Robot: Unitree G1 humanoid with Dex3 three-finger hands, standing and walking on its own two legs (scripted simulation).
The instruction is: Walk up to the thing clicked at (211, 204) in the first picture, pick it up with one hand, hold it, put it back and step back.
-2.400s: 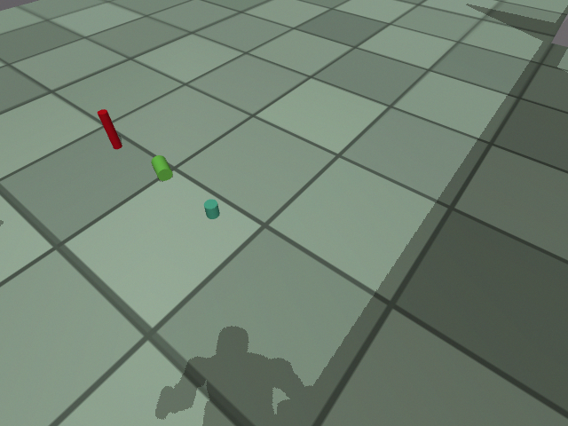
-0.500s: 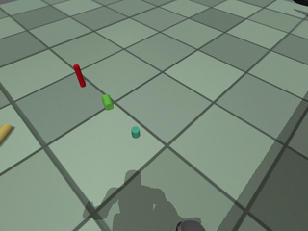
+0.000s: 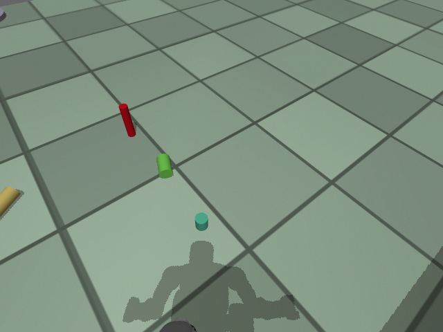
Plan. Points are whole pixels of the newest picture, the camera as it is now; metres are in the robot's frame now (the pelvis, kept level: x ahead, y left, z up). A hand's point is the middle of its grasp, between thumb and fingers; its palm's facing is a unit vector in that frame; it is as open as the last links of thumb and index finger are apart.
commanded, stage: walk up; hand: left
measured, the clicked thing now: (201, 221) +0.71 +0.14 -0.73
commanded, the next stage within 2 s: none
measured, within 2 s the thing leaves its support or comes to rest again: neither
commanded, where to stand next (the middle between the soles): +0.33 -0.03 m, yaw +0 degrees
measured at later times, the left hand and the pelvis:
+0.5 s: hand (126, 277) +0.25 +0.23 -0.13, palm faces -0.07 -0.91 -0.42, open 7.3 cm; pelvis +0.17 -0.05 -0.01, yaw -1 degrees
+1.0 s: hand (137, 261) +0.29 +0.22 -0.16, palm faces -0.01 -0.93 -0.37, open 7.3 cm; pelvis +0.20 -0.04 -0.01, yaw +1 degrees
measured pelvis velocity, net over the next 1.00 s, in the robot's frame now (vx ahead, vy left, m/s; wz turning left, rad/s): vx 0.20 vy -0.04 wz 0.02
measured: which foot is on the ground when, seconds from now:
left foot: up 0.00-0.00, down 0.02-0.48, up 0.50-0.86, down 0.88-1.00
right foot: down 0.00-0.06, up 0.08-0.44, down 0.46-1.00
